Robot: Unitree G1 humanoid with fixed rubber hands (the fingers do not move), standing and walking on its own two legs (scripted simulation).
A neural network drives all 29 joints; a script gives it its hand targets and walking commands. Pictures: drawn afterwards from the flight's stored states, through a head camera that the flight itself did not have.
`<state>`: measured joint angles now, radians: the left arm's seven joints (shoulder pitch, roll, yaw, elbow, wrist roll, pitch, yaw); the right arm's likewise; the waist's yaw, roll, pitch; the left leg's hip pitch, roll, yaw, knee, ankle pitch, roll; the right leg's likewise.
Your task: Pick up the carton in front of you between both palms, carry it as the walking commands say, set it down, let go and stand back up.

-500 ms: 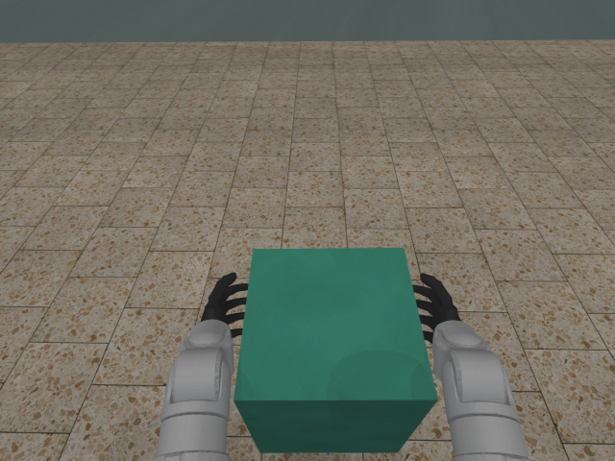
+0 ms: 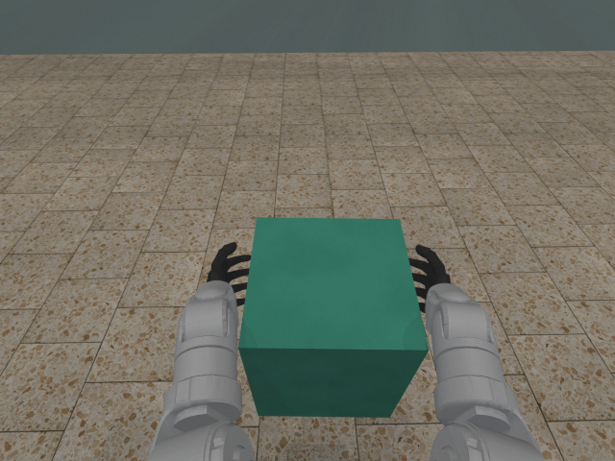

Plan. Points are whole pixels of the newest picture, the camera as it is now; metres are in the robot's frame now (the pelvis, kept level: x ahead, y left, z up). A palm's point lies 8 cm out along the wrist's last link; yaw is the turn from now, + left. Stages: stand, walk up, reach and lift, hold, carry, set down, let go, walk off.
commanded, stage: set down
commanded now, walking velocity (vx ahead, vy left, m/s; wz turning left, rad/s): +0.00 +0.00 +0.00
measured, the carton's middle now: (326, 321) +0.33 +0.01 -0.02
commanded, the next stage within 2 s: none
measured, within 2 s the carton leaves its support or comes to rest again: neither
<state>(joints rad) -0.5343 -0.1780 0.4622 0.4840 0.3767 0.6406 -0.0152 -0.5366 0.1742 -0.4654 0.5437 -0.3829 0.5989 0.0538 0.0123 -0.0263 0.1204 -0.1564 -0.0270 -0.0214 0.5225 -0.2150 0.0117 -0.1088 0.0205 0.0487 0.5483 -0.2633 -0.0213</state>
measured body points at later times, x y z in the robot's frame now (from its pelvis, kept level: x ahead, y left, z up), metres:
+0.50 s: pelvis -0.01 -0.01 -0.09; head +0.22 +0.00 +0.30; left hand +0.40 +0.16 -0.17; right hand +0.41 -0.15 -0.17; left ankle +0.08 +0.11 -0.73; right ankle +0.04 -0.12 -0.73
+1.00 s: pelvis -0.02 -0.01 -0.21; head +0.25 +0.00 +0.15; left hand +0.44 +0.17 -0.31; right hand +0.45 -0.14 -0.31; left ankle +0.08 +0.11 -0.73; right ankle +0.04 -0.12 -0.73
